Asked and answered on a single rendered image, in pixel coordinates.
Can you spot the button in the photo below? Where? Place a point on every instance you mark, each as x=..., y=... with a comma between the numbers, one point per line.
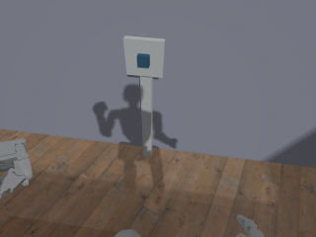
x=143, y=60

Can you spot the left robot hand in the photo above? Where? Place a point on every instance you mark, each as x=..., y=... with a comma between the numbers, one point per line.
x=15, y=161

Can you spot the panel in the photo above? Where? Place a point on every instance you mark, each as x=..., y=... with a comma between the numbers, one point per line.
x=156, y=50

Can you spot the right robot hand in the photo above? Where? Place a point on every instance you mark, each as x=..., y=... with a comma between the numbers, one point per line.
x=249, y=226

